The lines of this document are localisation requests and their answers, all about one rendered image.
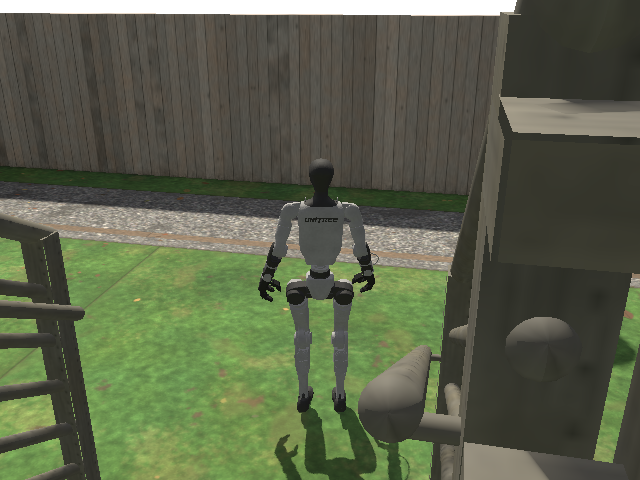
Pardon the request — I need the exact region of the left robot forearm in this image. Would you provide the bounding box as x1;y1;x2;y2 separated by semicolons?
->
261;242;282;282

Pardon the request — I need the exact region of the robot left thigh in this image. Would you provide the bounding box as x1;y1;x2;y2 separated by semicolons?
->
286;279;312;349

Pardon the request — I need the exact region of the right robot forearm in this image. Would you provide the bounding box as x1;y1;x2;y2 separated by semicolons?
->
357;242;374;276

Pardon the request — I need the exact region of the right robot upper arm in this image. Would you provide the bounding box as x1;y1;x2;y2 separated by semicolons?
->
342;202;368;257

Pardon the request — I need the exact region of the left robot upper arm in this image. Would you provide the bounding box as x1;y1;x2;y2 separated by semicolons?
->
272;202;300;258

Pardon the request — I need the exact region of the robot right hand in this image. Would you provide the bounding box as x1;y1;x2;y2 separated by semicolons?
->
352;272;375;293

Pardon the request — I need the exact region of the robot left hand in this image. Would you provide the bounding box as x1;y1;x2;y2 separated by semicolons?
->
258;278;281;302

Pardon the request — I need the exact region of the left robot foot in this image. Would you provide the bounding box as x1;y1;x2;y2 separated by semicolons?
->
297;386;314;412

